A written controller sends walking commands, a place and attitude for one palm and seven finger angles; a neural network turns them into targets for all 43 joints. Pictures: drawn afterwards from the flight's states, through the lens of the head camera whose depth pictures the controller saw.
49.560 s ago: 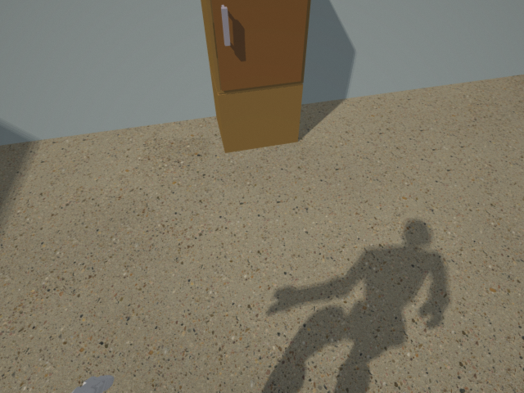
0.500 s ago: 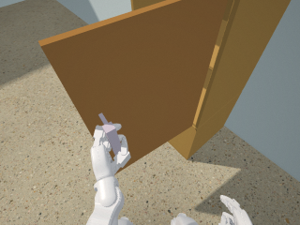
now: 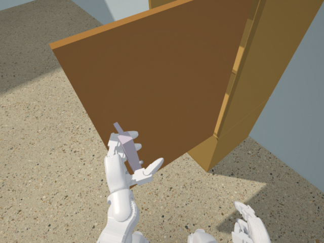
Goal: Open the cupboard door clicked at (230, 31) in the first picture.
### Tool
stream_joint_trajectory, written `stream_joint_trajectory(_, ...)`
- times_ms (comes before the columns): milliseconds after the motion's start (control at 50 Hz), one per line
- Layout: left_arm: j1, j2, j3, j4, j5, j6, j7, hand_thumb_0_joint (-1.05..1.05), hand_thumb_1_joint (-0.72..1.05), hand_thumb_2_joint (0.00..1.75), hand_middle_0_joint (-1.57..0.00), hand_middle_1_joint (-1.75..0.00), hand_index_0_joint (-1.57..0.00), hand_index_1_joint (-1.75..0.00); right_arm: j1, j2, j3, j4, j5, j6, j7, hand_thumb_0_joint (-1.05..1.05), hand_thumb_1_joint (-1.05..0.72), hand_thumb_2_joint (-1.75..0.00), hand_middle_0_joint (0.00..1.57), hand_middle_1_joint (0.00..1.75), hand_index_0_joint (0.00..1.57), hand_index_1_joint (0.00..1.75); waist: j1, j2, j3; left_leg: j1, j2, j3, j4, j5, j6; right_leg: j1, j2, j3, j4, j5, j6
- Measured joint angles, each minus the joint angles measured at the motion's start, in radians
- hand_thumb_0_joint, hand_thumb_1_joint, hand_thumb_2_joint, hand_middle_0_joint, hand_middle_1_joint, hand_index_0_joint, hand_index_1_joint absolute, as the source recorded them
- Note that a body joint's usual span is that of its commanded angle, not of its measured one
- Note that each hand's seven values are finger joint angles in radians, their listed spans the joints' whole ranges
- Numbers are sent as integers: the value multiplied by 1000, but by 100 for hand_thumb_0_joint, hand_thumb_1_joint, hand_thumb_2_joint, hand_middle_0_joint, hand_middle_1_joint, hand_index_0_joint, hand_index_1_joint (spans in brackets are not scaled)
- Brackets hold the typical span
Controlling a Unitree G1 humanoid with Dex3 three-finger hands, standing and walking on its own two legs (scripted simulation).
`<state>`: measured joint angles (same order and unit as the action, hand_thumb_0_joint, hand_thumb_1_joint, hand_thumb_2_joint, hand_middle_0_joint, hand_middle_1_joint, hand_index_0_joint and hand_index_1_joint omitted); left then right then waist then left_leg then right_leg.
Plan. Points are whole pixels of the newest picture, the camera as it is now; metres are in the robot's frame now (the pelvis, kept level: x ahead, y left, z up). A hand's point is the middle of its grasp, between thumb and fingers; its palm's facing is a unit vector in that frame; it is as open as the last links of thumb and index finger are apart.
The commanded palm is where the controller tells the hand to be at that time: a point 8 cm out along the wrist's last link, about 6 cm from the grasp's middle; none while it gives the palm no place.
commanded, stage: open thumb and fingers to let go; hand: left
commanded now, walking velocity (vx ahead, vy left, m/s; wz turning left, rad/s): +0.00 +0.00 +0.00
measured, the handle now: (127, 147) +0.34 +0.11 +0.05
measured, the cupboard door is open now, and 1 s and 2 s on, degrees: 85 88 87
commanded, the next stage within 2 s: slide the hand sideways off the handle in 0.42 s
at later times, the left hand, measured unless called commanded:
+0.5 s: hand (140, 165) +0.29 +0.07 +0.04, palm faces +0.24 -0.97 -0.01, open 14.7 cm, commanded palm +0.25 +0.11 +0.04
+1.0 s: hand (132, 187) +0.24 +0.08 +0.04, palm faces -0.18 -0.98 +0.01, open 16.2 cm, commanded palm +0.22 +0.15 +0.04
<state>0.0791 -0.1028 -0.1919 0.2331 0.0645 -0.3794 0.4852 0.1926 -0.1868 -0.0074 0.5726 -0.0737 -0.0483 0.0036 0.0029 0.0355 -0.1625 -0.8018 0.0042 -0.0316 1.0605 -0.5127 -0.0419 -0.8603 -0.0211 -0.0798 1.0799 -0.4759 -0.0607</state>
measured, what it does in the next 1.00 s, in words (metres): stands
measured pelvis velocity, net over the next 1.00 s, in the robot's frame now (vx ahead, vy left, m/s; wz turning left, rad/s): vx -0.01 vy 0.03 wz -0.02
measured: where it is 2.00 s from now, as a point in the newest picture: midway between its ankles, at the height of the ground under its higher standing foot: outside the picture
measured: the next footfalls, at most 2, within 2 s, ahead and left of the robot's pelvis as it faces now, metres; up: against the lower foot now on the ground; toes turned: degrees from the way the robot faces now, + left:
none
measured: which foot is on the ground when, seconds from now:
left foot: down 0.00-1.00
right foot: down 0.00-1.00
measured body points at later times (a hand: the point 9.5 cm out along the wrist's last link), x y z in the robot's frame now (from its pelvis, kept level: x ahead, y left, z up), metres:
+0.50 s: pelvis -0.01 +0.02 +0.00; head +0.05 +0.01 +0.44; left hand +0.27 +0.12 +0.05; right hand +0.17 -0.19 -0.11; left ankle +0.00 +0.15 -0.66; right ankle +0.03 -0.08 -0.66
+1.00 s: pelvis -0.01 +0.03 -0.01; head +0.05 +0.03 +0.43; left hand +0.25 +0.14 +0.05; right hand +0.17 -0.19 -0.09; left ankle +0.00 +0.15 -0.66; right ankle +0.03 -0.08 -0.66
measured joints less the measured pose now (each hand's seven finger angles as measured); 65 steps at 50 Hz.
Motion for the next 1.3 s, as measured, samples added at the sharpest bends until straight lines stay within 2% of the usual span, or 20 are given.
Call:
stream_joint_trajectory(100, 9, 0, -13, -3, 27, -5, 19, 1, -22, 41, -32, -122, -32, -123, 12, -4, -3, -3, -3, 0, 5, 1, -91, -90, 20, 30, 20, 30, -4, -7, 1, -5, -1, 3, 14, -8, 7, -2, -1, 3, 5, -2, 7)
stream_joint_trajectory(200, 0, 1, -29, -7, 44, -1, 40, 0, -39, 34, -29, -112, -29, -112, 13, -8, -8, -7, -4, -2, 8, 1, -91, -90, 20, 30, 20, 30, -8, -8, 6, -21, -1, 6, 34, -15, 15, -14, -1, 6, 15, -2, 13)
stream_joint_trajectory(360, 0, 9, -64, -14, 51, 17, 51, 0, -48, 30, -26, -82, -26, -83, 13, 3, -1, -10, -4, -4, 8, 1, -91, -90, 20, 30, 20, 30, -13, -5, 5, -24, -2, 14, 40, -17, 25, -15, -1, 15, 12, 4, 23)
stream_joint_trajectory(540, -19, 8, -70, -1, 49, 29, 56, -1, -50, 30, -39, -64, -37, -67, 2, 9, 10, -8, -4, -6, 10, 1, -91, -90, 20, 30, 20, 30, -7, -1, 6, -27, -5, 16, 47, -15, 31, -15, -4, 16, 13, 9, 30)
stream_joint_trajectory(560, -17, 14, -67, -4, 56, 27, 40, -1, -50, 30, -39, -62, -36, -66, 0, 8, 13, -8, -3, -8, 11, 1, -91, -90, 20, 30, 20, 30, -8, -3, 8, -29, -7, 15, 49, -14, 32, -17, -6, 16, 15, 9, 30)
stream_joint_trajectory(580, -10, 30, -62, -13, 61, 20, -10, -1, -50, 30, -39, -60, -34, -63, 3, 5, 15, -13, 0, -9, 12, 1, -91, -90, 20, 30, 20, 30, -9, -5, 8, -34, -10, 14, 52, -14, 34, -22, -9, 15, 20, 8, 31)
stream_joint_trajectory(640, 1, 125, -57, -37, 54, -7, -211, -1, -50, 30, -33, -52, -26, -54, 17, -7, 15, -31, 14, -7, 6, 1, -91, -90, 20, 30, 20, 30, -3, -4, 12, -42, -15, 11, 65, -16, 36, -28, -15, 13, 33, 4, 31)
stream_joint_trajectory(700, 4, 201, -67, -63, -24, -10, -402, -1, -50, 30, -27, -44, -19, -46, 26, -28, 15, -47, 42, -12, -6, 1, -91, -90, 20, 30, 20, 30, -3, 12, 27, -37, -18, 6, 76, -19, 40, -16, -18, 8, 37, 1, 35)
stream_joint_trajectory(720, 6, 209, -69, -70, -59, -2, -449, -1, -50, 30, -26, -42, -18, -43, 28, -35, 15, -53, 53, -14, -11, 1, -91, -90, 20, 30, 20, 30, -3, 18, 32, -32, -18, 6, 76, -19, 42, -10, -18, 8, 34, 3, 37)
stream_joint_trajectory(760, 12, 200, -66, -84, -118, 24, -504, -1, -50, 30, -23, -38, -16, -39, 32, -43, 17, -64, 68, -17, -22, 1, -91, -90, 20, 30, 20, 30, -5, 23, 39, -21, -18, 11, 69, -18, 45, 1, -17, 12, 25, 8, 42)
stream_joint_trajectory(800, 26, 172, -56, -98, -150, 48, -512, -1, -50, 30, -20, -36, -15, -37, 38, -46, 18, -77, 75, -21, -26, 1, -91, -90, 20, 30, 20, 30, -8, 20, 39, -14, -19, 19, 59, -14, 49, 4, -18, 20, 17, 13, 46)
stream_joint_trajectory(820, 36, 159, -51, -106, -149, 55, -509, -1, -50, 30, -19, -35, -16, -36, 42, -45, 18, -85, 76, -22, -25, 1, -91, -90, 20, 30, 20, 30, -9, 16, 36, -13, -20, 23, 55, -13, 50, 3, -18, 25, 16, 14, 47)
stream_joint_trajectory(940, 124, 133, -48, -183, -95, 38, -457, -1, -50, 30, -16, -32, -19, -34, 56, -32, 17, -132, 64, -16, 0, 1, -91, -90, 20, 30, 20, 30, -18, -14, 14, -32, -17, 39, 73, -27, 52, -27, -16, 41, 42, 1, 49)
stream_joint_trajectory(1040, 200, 175, -35, -257, -66, 22, -460, -1, -50, 30, -17, -31, -17, -32, 53, -27, 17, -156, 60, 3, 10, 1, -91, -90, 20, 30, 20, 30, -13, -17, 15, -50, -13, 35, 107, -48, 50, -43, -11, 37, 71, -17, 47)
stream_joint_trajectory(1160, 266, 218, -7, -325, -102, 34, -510, -1, -50, 30, -18, -32, -18, -32, 45, -28, 24, -167, 68, 8, -4, 1, -91, -90, 20, 30, 20, 30, -6, -1, 21, -60, -9, 25, 123, -59, 49, -47, -8, 27, 79, -26, 46)
stream_joint_trajectory(1300, 328, 228, 33, -376, -144, 34, -566, -1, -50, 30, -19, -32, -20, -32, 51, -24, 27, -173, 73, -4, -19, 1, -91, -90, 20, 30, 20, 30, -6, -1, 9, -73, -5, 21, 131, -70, 45, -60, -4, 24, 86, -36, 43)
